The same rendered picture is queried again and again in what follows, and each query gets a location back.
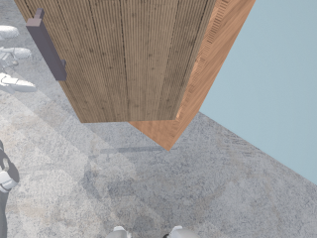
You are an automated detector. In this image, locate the robot left hand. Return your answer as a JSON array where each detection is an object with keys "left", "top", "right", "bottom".
[{"left": 0, "top": 25, "right": 38, "bottom": 94}]

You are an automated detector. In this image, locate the left robot upper arm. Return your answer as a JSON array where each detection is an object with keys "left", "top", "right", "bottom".
[{"left": 0, "top": 149, "right": 20, "bottom": 238}]

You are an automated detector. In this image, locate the left robot shin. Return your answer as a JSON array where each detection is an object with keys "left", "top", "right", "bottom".
[{"left": 113, "top": 226, "right": 125, "bottom": 231}]

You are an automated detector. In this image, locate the handle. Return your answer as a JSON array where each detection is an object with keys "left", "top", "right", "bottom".
[{"left": 26, "top": 8, "right": 67, "bottom": 81}]

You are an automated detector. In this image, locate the cupboard door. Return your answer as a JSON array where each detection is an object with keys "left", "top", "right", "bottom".
[{"left": 14, "top": 0, "right": 216, "bottom": 124}]

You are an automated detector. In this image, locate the robot right thigh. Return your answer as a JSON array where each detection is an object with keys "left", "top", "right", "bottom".
[{"left": 166, "top": 228, "right": 200, "bottom": 238}]

